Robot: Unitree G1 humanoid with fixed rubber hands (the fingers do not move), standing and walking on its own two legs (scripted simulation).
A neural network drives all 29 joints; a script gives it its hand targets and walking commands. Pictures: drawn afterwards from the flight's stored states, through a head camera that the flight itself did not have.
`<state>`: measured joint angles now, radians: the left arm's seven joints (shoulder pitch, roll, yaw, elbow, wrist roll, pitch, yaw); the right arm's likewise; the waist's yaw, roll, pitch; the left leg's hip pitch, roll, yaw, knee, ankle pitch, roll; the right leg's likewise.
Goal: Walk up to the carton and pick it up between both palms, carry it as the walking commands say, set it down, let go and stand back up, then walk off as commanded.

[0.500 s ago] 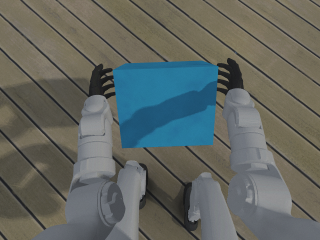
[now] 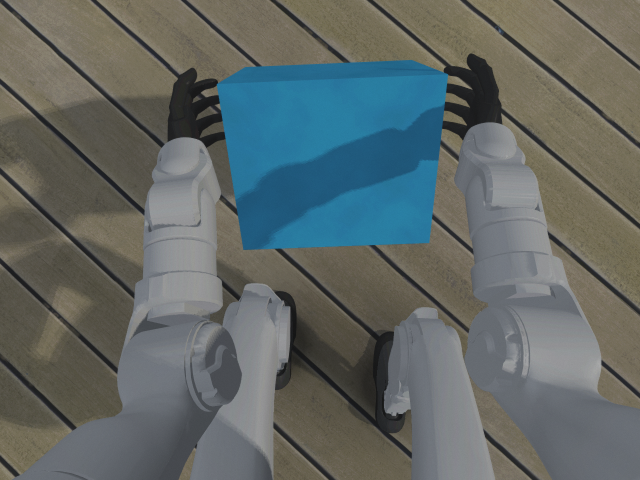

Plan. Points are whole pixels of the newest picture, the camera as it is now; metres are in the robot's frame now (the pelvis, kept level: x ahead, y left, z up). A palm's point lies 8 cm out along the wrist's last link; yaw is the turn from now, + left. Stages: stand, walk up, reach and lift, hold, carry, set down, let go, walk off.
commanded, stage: set down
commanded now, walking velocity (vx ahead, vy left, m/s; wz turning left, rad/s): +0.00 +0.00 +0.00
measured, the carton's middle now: (331, 149) +0.50 +0.07 -0.20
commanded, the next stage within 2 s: none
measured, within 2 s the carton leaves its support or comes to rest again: neither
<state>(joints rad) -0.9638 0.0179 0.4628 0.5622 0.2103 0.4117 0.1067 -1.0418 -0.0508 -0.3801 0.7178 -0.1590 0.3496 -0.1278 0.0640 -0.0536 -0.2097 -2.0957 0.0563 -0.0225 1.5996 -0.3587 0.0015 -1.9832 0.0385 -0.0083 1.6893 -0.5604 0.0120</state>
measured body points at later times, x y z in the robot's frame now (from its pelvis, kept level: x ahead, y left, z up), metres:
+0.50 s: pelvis -0.01 +0.00 -0.06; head +0.31 +0.03 +0.24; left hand +0.49 +0.24 -0.18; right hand +0.55 -0.10 -0.18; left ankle +0.13 +0.13 -0.48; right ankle +0.07 -0.12 -0.48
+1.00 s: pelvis -0.01 -0.01 -0.11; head +0.35 +0.03 +0.15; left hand +0.52 +0.25 -0.26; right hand +0.57 -0.10 -0.26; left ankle +0.13 +0.13 -0.48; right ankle +0.07 -0.12 -0.48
